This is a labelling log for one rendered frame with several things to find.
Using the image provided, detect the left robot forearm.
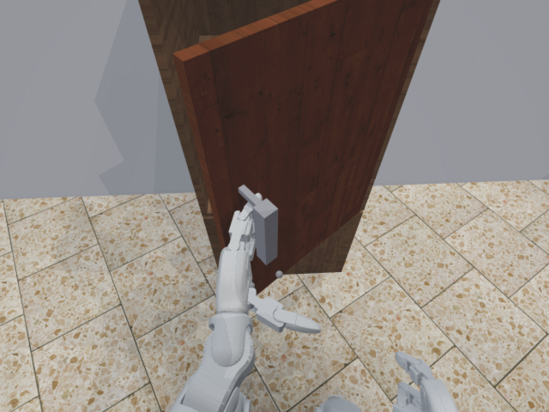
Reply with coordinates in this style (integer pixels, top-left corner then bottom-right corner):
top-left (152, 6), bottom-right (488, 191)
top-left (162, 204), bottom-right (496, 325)
top-left (169, 312), bottom-right (256, 412)

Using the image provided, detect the handle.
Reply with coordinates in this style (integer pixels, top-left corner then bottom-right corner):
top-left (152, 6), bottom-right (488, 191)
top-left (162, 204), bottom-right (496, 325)
top-left (238, 185), bottom-right (278, 265)

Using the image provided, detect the left robot hand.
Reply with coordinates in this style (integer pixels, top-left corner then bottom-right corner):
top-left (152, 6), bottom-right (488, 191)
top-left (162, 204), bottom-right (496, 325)
top-left (216, 193), bottom-right (321, 334)

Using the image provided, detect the right robot hand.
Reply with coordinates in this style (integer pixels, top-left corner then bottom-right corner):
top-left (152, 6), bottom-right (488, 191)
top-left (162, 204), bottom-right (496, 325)
top-left (393, 351), bottom-right (459, 412)

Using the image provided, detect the cupboard door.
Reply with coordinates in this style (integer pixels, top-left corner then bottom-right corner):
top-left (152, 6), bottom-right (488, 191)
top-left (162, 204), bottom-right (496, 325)
top-left (172, 0), bottom-right (433, 295)

